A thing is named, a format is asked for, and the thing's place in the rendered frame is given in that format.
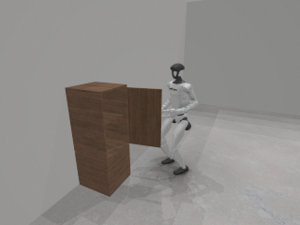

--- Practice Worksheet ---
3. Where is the robot right shin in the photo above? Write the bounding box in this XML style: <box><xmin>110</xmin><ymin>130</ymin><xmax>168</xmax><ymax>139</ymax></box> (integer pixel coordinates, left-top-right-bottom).
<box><xmin>160</xmin><ymin>143</ymin><xmax>173</xmax><ymax>159</ymax></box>

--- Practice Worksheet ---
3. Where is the cupboard door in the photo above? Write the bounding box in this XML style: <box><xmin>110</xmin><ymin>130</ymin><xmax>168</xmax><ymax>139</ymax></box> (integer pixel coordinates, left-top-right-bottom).
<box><xmin>127</xmin><ymin>87</ymin><xmax>162</xmax><ymax>148</ymax></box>

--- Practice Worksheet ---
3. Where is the right robot foot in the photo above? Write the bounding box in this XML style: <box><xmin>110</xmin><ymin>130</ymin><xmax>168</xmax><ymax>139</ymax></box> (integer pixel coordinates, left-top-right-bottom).
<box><xmin>161</xmin><ymin>157</ymin><xmax>174</xmax><ymax>165</ymax></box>

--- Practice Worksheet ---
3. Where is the left robot hand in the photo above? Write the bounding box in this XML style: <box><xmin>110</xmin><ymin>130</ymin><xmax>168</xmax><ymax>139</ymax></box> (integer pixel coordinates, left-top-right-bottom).
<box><xmin>161</xmin><ymin>109</ymin><xmax>178</xmax><ymax>119</ymax></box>

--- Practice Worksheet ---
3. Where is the robot left forearm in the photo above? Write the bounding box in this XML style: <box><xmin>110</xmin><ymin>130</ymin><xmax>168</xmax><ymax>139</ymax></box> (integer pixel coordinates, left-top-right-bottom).
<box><xmin>177</xmin><ymin>101</ymin><xmax>198</xmax><ymax>115</ymax></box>

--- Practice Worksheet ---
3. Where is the left robot upper arm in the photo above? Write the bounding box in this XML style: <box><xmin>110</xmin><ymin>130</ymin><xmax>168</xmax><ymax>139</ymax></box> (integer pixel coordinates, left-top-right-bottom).
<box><xmin>181</xmin><ymin>83</ymin><xmax>199</xmax><ymax>104</ymax></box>

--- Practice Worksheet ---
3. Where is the right robot upper arm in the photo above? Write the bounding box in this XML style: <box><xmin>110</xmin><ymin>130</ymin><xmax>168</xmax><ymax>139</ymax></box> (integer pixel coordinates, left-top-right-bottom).
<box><xmin>167</xmin><ymin>81</ymin><xmax>173</xmax><ymax>100</ymax></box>

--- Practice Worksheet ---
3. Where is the robot right forearm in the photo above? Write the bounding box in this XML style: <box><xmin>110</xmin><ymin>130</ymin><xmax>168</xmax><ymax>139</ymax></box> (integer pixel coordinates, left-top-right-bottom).
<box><xmin>161</xmin><ymin>99</ymin><xmax>172</xmax><ymax>111</ymax></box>

